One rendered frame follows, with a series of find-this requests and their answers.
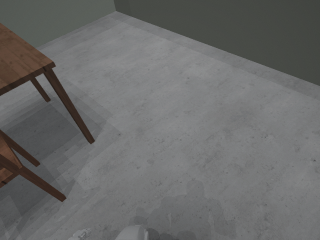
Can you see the chair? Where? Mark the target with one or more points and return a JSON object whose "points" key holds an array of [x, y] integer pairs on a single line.
{"points": [[11, 166]]}

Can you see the left robot thigh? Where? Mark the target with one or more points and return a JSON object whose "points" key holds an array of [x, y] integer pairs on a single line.
{"points": [[133, 232]]}

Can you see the table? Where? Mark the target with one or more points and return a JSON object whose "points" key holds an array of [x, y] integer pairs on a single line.
{"points": [[20, 62]]}

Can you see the robot left hand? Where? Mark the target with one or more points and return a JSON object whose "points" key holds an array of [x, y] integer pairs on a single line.
{"points": [[81, 234]]}

